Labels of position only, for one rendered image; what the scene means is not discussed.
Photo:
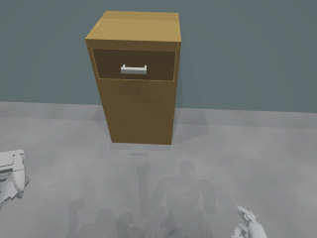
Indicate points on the drawer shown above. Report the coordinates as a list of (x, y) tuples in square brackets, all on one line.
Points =
[(160, 63)]

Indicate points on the handle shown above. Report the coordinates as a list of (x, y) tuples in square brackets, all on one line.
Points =
[(134, 70)]

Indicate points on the cabinet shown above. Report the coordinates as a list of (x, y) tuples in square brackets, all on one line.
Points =
[(137, 111)]

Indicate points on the robot left hand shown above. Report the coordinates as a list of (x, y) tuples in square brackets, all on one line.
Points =
[(13, 173)]

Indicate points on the robot right hand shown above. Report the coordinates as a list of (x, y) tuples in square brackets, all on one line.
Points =
[(254, 229)]

